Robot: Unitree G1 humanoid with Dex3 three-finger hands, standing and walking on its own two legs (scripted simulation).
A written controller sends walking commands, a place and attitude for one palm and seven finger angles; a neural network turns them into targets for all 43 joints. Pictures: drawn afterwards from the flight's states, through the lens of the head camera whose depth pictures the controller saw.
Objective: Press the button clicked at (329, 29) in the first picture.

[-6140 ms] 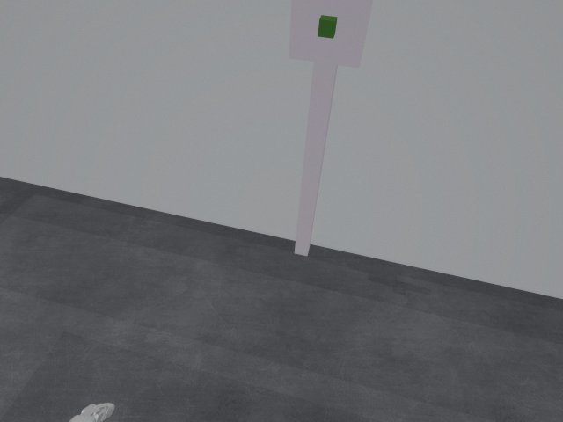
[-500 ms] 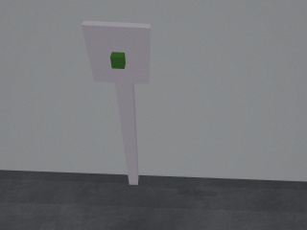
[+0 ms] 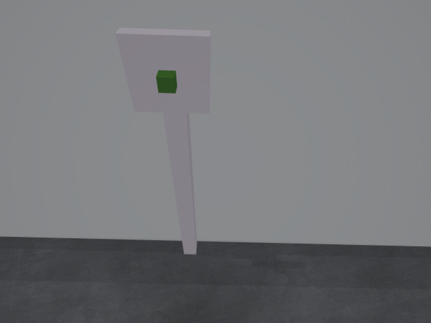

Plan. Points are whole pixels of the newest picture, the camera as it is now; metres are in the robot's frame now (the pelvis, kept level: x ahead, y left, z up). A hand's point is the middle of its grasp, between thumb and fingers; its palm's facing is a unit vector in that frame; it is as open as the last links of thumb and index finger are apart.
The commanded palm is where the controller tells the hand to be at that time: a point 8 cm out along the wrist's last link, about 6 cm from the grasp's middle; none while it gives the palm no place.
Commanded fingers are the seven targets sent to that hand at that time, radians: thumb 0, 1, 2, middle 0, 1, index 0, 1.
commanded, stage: shuffle to correct the standing spot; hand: left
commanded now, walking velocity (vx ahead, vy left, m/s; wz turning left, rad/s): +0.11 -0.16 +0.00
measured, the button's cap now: (167, 80) +0.54 +0.14 +0.19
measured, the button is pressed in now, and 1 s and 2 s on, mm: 0 0 0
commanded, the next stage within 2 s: come to a stop and stand still in 0.18 s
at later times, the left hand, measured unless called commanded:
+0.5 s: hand out of the picture +0.03 +0.09 -0.19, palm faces +0.03 -0.99 -0.13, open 7.4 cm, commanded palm none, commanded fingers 0.00 0.90 0.90 -0.20 -0.30 -0.20 -0.30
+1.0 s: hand out of the picture +0.08 +0.13 -0.18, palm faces +0.05 -0.98 -0.21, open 7.3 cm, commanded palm none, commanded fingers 0.00 0.90 0.90 -0.20 -0.30 -0.20 -0.30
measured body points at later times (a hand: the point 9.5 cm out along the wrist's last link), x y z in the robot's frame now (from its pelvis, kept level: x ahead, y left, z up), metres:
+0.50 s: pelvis +0.06 -0.05 -0.01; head +0.07 -0.05 +0.44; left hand +0.03 +0.15 -0.17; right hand +0.10 -0.28 -0.16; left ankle +0.06 +0.05 -0.74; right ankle +0.05 -0.17 -0.73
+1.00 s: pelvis +0.04 -0.05 +0.00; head +0.05 -0.04 +0.45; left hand +0.08 +0.18 -0.16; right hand +0.06 -0.28 -0.16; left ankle +0.06 +0.05 -0.74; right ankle +0.06 -0.18 -0.74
